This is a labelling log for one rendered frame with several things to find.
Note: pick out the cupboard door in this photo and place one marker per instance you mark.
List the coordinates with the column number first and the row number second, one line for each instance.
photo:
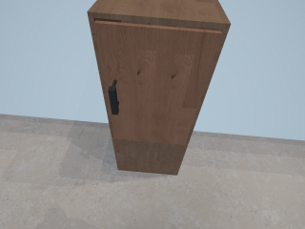
column 160, row 74

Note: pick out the handle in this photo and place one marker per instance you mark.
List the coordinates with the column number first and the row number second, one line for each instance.
column 113, row 98

